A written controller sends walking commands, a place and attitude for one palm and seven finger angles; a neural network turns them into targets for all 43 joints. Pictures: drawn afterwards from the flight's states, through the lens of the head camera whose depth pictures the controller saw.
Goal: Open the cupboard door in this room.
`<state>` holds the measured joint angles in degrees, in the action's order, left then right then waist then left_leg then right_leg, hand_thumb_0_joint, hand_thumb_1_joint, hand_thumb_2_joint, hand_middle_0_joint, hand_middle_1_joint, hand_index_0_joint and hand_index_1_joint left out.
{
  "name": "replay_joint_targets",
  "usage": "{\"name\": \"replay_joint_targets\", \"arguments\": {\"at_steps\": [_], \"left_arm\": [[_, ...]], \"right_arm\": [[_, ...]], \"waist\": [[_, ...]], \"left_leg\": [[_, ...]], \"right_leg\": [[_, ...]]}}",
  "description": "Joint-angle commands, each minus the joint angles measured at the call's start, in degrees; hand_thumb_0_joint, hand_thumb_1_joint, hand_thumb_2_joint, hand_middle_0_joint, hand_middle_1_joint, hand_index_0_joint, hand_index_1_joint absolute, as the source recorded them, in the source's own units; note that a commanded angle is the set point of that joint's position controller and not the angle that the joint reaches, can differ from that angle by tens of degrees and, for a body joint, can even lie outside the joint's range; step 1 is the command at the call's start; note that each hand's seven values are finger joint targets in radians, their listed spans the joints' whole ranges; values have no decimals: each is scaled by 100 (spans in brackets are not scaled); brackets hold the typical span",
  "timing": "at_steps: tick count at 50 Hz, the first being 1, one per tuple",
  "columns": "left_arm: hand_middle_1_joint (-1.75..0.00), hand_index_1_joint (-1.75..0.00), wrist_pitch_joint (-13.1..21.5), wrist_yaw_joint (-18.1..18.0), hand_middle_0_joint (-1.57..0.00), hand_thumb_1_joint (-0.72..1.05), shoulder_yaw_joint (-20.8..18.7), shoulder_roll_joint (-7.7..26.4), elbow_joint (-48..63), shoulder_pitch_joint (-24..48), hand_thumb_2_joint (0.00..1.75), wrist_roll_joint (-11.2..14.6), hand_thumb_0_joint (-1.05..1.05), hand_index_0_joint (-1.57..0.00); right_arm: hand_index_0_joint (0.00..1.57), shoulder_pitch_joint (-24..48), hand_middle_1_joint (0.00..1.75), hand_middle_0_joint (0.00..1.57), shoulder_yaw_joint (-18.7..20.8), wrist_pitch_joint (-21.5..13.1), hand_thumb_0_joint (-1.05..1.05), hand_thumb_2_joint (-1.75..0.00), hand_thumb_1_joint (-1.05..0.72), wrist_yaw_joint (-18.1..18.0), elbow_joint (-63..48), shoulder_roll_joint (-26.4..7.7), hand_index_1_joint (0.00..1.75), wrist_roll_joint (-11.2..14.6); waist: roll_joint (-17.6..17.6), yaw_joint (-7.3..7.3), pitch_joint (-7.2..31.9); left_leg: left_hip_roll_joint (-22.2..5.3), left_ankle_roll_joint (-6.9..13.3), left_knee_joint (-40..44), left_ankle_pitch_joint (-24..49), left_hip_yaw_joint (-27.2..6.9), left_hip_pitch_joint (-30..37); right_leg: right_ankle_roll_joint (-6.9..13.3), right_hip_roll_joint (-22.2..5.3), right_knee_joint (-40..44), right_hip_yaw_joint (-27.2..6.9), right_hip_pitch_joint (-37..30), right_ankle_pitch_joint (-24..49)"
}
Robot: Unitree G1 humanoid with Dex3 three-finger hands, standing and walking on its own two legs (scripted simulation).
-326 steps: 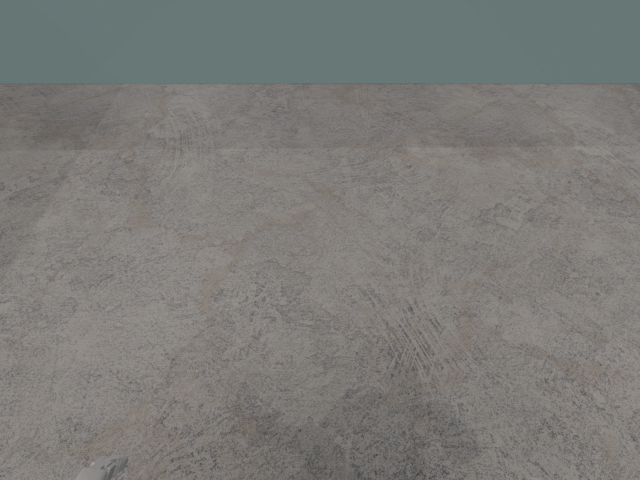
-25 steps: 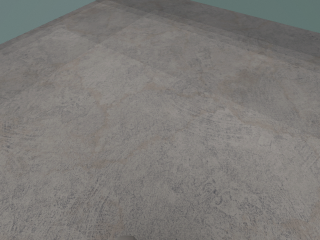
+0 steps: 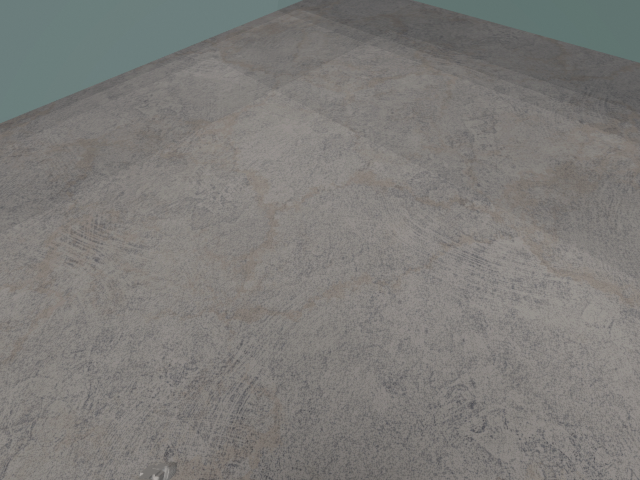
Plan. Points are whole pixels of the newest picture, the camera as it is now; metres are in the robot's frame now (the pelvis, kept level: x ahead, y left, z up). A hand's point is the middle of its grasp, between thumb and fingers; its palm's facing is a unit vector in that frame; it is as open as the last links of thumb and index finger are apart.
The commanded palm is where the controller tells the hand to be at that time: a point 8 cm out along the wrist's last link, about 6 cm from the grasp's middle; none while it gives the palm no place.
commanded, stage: turn or walk to find it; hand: left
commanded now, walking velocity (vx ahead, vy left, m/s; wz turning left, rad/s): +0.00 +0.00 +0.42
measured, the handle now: out of the picture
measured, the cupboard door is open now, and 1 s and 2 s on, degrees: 0 0 0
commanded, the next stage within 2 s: none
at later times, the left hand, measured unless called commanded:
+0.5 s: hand out of the picture -0.05 +0.25 -0.17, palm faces +0.26 -0.94 -0.24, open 7.4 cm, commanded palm none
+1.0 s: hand out of the picture -0.07 +0.19 -0.14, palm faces +0.42 -0.87 -0.26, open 7.4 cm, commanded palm none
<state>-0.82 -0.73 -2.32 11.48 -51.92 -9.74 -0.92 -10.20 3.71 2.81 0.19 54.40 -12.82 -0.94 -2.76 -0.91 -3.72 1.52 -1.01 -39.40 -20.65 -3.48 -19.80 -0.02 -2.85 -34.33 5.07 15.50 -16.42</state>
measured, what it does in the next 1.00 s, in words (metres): steps on the spot, turning left: left foot, then right foot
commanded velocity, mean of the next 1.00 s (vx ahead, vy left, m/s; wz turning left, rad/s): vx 0.00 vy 0.00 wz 0.42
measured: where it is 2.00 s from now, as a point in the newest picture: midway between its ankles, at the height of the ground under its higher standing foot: outside the picture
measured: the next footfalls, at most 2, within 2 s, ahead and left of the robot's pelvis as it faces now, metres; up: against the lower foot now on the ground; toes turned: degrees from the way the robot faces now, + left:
left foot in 0.36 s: -0.01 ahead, +0.15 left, +0.00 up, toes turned +15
right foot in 0.80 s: +0.02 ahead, -0.10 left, +0.00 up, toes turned +16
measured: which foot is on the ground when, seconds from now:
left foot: up 0.00-0.34, down 0.36-0.80, up 0.82-1.00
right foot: down 0.00-0.36, up 0.38-0.78, down 0.80-1.00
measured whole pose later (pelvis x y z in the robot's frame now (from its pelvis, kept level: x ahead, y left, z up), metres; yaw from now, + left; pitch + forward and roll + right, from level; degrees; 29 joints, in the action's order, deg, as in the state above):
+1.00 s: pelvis -0.07 -0.02 +0.01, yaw +26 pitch -2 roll +2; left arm -1.2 -1.1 -1.5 9.2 -52.6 -11.3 -1.2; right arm -13.3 5.3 4.4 1.0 56.3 -14.4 -1.3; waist -2.0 -1.9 -3.5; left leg -0.5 -2.9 -64.6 -21.1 -1.1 -28.1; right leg 1.1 -4.9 -29.3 8.5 11.8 -15.7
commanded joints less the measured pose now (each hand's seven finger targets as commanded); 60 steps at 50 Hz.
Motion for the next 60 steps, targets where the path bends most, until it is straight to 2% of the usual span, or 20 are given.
{"name": "replay_joint_targets", "arguments": {"at_steps": [1,4,11,16,17,18,19,21,24,32,37,38,40,41,43,45,54,58,59,60], "left_arm": [[-30,-30,95,-129,-20,90,-305,1178,343,-251,90,-39,0,-20],[-30,-30,138,-126,-20,90,-217,894,427,67,90,-57,0,-20],[-30,-30,113,-119,-20,90,-306,1202,98,-656,90,-103,0,-20],[-30,-30,27,-90,-20,90,-354,1257,4,-502,90,-46,0,-20],[-30,-30,-19,-71,-20,90,-321,1113,46,-515,90,8,0,-20],[-30,-30,-57,-33,-20,90,-268,732,225,-566,90,45,0,-20],[-30,-30,-92,-30,-20,90,-159,647,416,-140,90,-15,0,-20],[-30,-30,-170,-48,-20,90,-228,714,296,197,90,-6,0,-20],[-30,-30,-126,36,-20,90,-241,692,10,-232,90,-16,0,-20],[-30,-30,-90,-20,-20,90,-170,503,226,38,90,32,0,-20],[-30,-30,-9,-62,-20,90,-181,545,134,-459,90,69,0,-20],[-30,-30,33,-81,-20,90,-208,640,93,-695,90,56,0,-20],[-30,-30,101,-139,-20,90,-360,1467,163,-730,90,-83,0,-20],[-30,-30,114,-150,-20,90,-384,1401,265,-595,90,-19,0,-20],[-30,-30,92,-135,-20,90,-280,1074,380,32,90,-22,0,-20],[-30,-30,118,-131,-20,90,-217,879,466,299,90,-37,0,-20],[-30,-30,100,-108,-20,90,-317,1196,70,-597,90,-96,0,-20],[-30,-30,48,-91,-20,90,-352,1287,-3,-509,90,-68,0,-20],[-30,-30,15,-80,-20,90,-340,1213,-5,-443,90,-21,0,-20],[-30,-30,-32,-60,-20,90,-316,967,98,-558,90,32,0,-20]], "right_arm": [[20,230,30,20,248,33,0,-90,-90,45,-490,-649,30,-20],[20,-165,30,20,215,42,0,-90,-90,113,-261,-523,30,-22],[20,363,30,20,80,-14,0,-90,-90,94,-361,-369,30,24],[20,-206,30,20,56,-126,0,-90,-90,46,-209,-424,30,39],[20,-421,30,20,99,-181,0,-90,-90,54,-168,-676,30,26],[20,-546,30,20,234,-224,0,-90,-90,36,-212,-1247,30,-27],[20,-749,30,20,271,-173,0,-90,-90,16,-200,-1523,30,-15],[20,-477,30,20,202,-194,0,-90,-90,-110,-142,-1218,30,-40],[20,11,30,20,87,-253,0,-90,-90,-128,-297,-951,30,-16],[20,-355,30,20,198,-204,0,-90,-90,-112,-226,-1029,30,-48],[20,-129,30,20,237,-148,0,-90,-90,-65,-322,-998,30,-35],[20,-60,30,20,233,-147,0,-90,-90,-49,-371,-892,30,0],[20,-6,30,20,144,-139,0,-90,-90,11,-625,-312,30,39],[20,61,30,20,232,-45,0,-90,-90,-6,-573,-650,30,-50],[20,-30,30,20,274,42,0,-90,-90,58,-355,-607,30,-43],[20,-359,30,20,243,66,0,-90,-90,106,-190,-488,30,-45],[20,270,30,20,94,-20,0,-90,-90,80,-323,-384,30,27],[20,-172,30,20,53,-120,0,-90,-90,35,-210,-380,30,49],[20,-369,30,20,70,-159,0,-90,-90,46,-158,-497,30,46],[20,-538,30,20,157,-232,0,-90,-90,36,-166,-920,30,9]], "waist": [[1227,187,-32],[1229,-34,101],[1340,391,371],[1247,84,620],[545,-44,778],[-1149,-106,779],[-1248,-269,574],[-1181,-215,265],[-589,82,348],[-478,-135,638],[-576,128,708],[-344,258,784],[1970,346,456],[2008,393,407],[1084,37,-56],[1094,-133,-70],[1401,386,319],[1402,168,703],[1073,35,781],[-76,-57,974]], "left_leg": [[-169,-3,-2909,-685,-176,-1171],[-276,-165,-2940,-106,118,-1032],[-312,-249,-1018,-661,606,-590],[-257,-111,1053,435,893,763],[-558,18,1681,1043,499,1470],[-1951,596,2043,2283,-1361,1988],[-2530,1077,2261,2662,-1650,1460],[-2055,1062,2351,2026,-1442,886],[-1528,921,2262,2152,-786,908],[-1554,1141,1991,2726,-1270,1422],[-1200,868,1637,2530,-1369,575],[-983,649,1343,2048,-1249,184],[250,-59,-713,-901,102,-1510],[-33,-25,-1736,-1132,-211,-1338],[-154,-37,-2846,-469,-167,-1256],[-249,-151,-3024,-19,73,-1111],[-342,-264,-925,-674,619,-611],[-222,-167,682,49,905,333],[-293,-101,1488,760,807,958],[-1083,206,1956,1677,-193,1780]], "right_leg": [[840,-2003,2082,-1790,26,120],[585,-1500,1774,-690,-172,865],[816,-1759,1368,-449,-978,2170],[372,-1653,529,40,-496,2043],[68,-1409,-141,281,104,1348],[-368,-650,-1291,594,1439,-732],[-393,-462,-2145,229,1544,-1899],[-358,-447,-2895,-352,1639,-1415],[-394,-375,-2923,-340,1453,-664],[-438,-96,-1478,-331,1084,-1027],[-337,117,332,-183,-297,-148],[-301,-21,1135,-258,-908,356],[617,-2250,2033,-2386,-1422,471],[892,-2449,2194,-2420,-611,205],[768,-1844,2121,-1592,36,-54],[565,-1477,1912,-784,65,446],[818,-1789,1389,-482,-962,1944],[534,-1701,662,-116,-906,2444],[266,-1566,211,133,-566,2099],[-103,-1110,-726,425,379,991]]}}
